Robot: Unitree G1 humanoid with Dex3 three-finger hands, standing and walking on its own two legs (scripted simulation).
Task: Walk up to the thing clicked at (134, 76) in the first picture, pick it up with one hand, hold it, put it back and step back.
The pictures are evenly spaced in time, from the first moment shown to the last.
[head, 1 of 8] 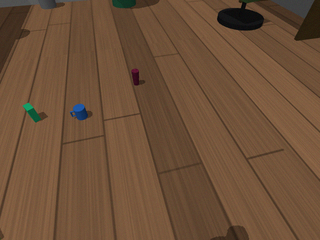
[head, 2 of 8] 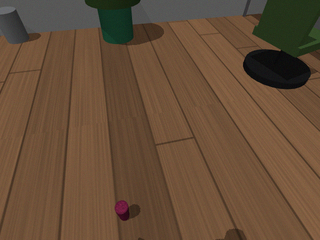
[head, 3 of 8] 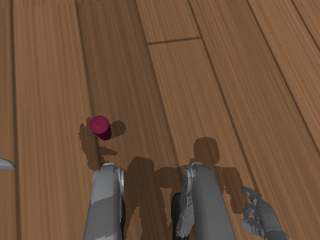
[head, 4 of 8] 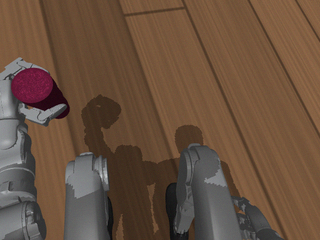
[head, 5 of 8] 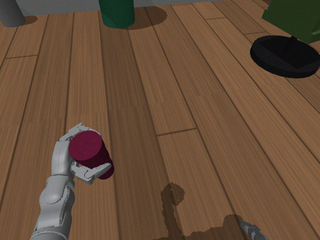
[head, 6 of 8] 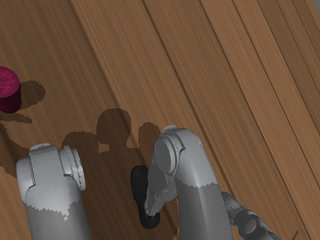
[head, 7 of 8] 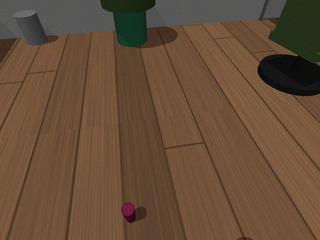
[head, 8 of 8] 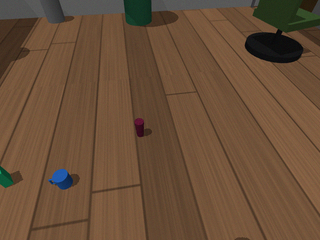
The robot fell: no
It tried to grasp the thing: yes
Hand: left
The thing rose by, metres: 0.69
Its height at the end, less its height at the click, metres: +0.00
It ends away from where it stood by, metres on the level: 0.00
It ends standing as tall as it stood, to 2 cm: yes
